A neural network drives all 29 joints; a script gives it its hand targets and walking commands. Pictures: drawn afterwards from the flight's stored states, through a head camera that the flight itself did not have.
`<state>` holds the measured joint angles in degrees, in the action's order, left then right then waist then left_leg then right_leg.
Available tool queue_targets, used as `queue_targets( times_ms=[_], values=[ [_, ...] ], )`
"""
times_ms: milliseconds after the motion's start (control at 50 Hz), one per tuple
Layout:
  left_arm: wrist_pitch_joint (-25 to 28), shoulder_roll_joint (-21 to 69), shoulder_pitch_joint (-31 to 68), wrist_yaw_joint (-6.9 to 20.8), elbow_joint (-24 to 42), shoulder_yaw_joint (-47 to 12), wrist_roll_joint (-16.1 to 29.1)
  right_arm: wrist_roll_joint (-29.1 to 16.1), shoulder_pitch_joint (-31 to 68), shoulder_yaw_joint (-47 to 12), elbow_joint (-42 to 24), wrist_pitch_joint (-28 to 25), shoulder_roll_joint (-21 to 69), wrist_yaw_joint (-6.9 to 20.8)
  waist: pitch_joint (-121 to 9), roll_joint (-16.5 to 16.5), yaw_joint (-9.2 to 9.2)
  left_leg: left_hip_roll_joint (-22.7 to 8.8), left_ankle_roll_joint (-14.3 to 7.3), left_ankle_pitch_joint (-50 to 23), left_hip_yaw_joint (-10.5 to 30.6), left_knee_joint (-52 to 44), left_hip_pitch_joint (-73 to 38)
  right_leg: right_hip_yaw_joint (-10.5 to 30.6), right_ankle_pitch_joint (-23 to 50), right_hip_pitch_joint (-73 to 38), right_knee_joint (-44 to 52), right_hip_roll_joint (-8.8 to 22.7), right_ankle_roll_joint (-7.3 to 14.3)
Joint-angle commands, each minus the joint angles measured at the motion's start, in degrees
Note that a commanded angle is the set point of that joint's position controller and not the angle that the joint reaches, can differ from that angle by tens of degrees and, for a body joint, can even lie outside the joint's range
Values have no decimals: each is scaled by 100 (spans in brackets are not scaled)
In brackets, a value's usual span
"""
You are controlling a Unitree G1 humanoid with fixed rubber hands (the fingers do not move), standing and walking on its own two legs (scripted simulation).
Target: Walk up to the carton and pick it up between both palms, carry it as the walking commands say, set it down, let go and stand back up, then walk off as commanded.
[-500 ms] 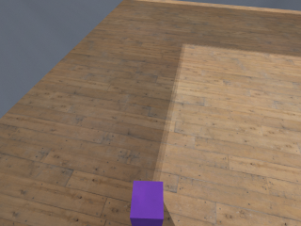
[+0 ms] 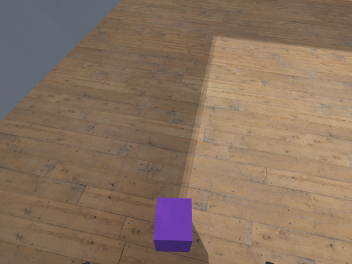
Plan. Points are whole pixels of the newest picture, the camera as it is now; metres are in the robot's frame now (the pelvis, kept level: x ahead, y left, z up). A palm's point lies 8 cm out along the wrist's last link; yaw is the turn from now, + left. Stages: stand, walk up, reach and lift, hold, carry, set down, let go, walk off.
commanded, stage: reach and lift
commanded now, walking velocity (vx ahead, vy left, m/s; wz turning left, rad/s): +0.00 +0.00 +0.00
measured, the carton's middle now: (173, 225) +0.41 +0.01 -0.65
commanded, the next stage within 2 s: none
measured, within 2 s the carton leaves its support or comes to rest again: neither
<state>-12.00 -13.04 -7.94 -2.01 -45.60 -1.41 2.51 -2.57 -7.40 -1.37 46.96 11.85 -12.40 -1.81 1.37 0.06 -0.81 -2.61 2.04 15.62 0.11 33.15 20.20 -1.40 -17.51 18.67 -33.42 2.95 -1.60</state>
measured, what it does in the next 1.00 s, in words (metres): lowers itself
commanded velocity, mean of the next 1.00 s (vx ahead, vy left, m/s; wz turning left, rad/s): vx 0.00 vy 0.00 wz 0.00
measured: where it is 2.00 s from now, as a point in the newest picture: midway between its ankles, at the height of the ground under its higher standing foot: outside the picture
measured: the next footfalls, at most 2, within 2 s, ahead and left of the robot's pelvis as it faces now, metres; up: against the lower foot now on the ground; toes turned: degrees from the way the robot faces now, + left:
none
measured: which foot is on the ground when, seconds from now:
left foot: down 0.00-1.00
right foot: down 0.00-1.00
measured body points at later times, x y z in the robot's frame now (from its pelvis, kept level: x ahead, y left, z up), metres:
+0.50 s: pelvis -0.02 +0.00 -0.04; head +0.11 +0.00 +0.39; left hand +0.19 +0.21 -0.17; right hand +0.18 -0.20 -0.17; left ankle +0.01 +0.14 -0.73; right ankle +0.00 -0.14 -0.73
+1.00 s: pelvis -0.08 +0.00 -0.09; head +0.11 +0.00 +0.32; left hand +0.31 +0.19 -0.19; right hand +0.30 -0.18 -0.19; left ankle +0.01 +0.14 -0.73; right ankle +0.00 -0.14 -0.73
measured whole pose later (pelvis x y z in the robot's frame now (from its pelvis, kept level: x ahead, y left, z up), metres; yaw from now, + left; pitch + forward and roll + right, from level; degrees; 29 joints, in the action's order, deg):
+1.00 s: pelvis -0.08 +0.00 -0.09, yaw -1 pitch +25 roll +0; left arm -18.6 -7.4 36.4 -3.5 -43.0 12.1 -0.7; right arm 1.6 36.2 9.7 42.6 19.2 -4.9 -6.0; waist -0.4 0.5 0.1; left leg -0.9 2.6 19.4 2.1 62.0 67.7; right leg 3.5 -20.9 67.5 -63.2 0.8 -2.8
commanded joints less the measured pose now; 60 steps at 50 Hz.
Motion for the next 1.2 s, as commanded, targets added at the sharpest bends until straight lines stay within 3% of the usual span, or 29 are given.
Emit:
queue_targets(
  times_ms=[0,40,60,100,180,240,340,400,420,440,520,620,700,800,920,1040,1180],
  values=[
    [-1424,-332,814,2,842,-139,167,120,674,-20,-903,1387,-406,24,-132,-95,99,471,-327,841,-461,-478,-14,-347,-1080,752,656,-208,376],
    [-2252,-186,333,85,691,12,94,91,132,170,-672,2260,-314,48,-245,-39,14,514,-391,-116,-261,-467,10,-210,-4,897,478,-363,378],
    [-2504,-129,218,112,751,183,-14,57,56,273,-634,2534,-287,75,-501,-37,65,548,-402,-704,-177,-489,-12,-114,676,785,416,-460,354],
    [-2721,98,-28,170,1062,344,-270,129,-67,308,-933,2702,-162,163,-1098,-58,161,628,-353,-1837,-110,-445,-233,7,1693,488,337,-625,281],
    [-2371,349,383,283,1956,525,-555,696,364,511,-1975,2313,131,325,-1264,58,129,638,-268,-2060,-152,-168,-77,-28,1866,992,103,-616,191],
    [-1915,291,712,333,2460,729,-784,848,609,692,-2385,1867,272,381,-1894,11,153,575,-152,-2451,-193,500,386,-33,2278,1232,-429,-600,169],
    [-1125,258,593,317,2507,852,-746,841,594,752,-2626,1122,277,284,-3121,59,134,549,8,-2976,-189,1335,1128,7,3106,1279,-1243,-580,21],
    [-939,308,560,322,2435,822,-556,739,498,694,-2571,992,390,193,-3308,102,90,584,27,-2737,-215,1499,1435,-52,2818,1635,-1333,-595,-76],
    [-935,265,819,331,2397,814,-452,674,791,624,-2595,984,398,177,-2983,168,144,559,-42,-1851,-272,1494,1510,-85,1736,2111,-1239,-605,-121],
    [-957,252,825,337,2423,887,-476,633,729,618,-2580,1040,436,154,-2888,93,136,572,-27,-1390,-371,1442,1651,-139,1314,2020,-1198,-604,-117],
    [-1021,370,981,313,2579,798,-415,599,965,704,-2605,1075,316,125,-2723,-126,105,583,-7,-786,-237,1421,1869,-221,677,2359,-1356,-650,-23],
    [-1083,136,2255,276,2578,952,-356,397,2231,726,-2590,1125,251,121,-2321,-124,113,541,-73,779,-345,1487,2364,-234,-590,2583,-1498,-581,-36],
    [-1233,105,3218,209,2232,938,-274,365,3202,798,-2239,1286,220,38,-2236,-110,97,532,-66,1277,-377,1531,2391,-256,-1087,2694,-1616,-600,-32],
    [-1190,144,4213,58,1491,1071,-243,385,4199,935,-1487,1233,298,-123,-2372,-42,123,549,-25,1216,-435,1720,2616,-291,-1078,3025,-1847,-638,-87],
    [-676,146,5230,-148,823,1379,-315,423,5153,1152,-969,735,363,-409,-3275,-21,91,625,69,523,-493,2018,2922,-278,-464,3353,-2101,-703,-190],
    [68,67,6054,-266,359,1668,-406,465,5939,1254,-749,84,447,-637,-4327,-1,172,715,135,-263,-520,2230,3267,-215,190,3700,-2315,-779,-256],
    [592,-67,6753,-191,222,1859,-409,497,6740,1277,-696,-381,380,-683,-5199,167,302,776,103,-884,-533,2356,3516,-162,763,3634,-2406,-849,-284]
  ],
)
